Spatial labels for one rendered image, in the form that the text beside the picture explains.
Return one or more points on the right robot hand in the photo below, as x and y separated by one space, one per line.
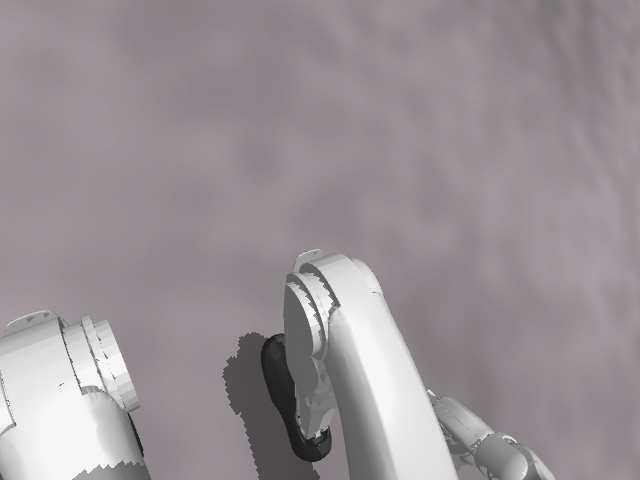
460 424

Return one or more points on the right robot arm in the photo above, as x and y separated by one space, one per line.
500 457

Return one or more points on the right robot foot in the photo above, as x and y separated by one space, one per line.
281 388

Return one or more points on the left robot foot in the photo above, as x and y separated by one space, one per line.
136 435

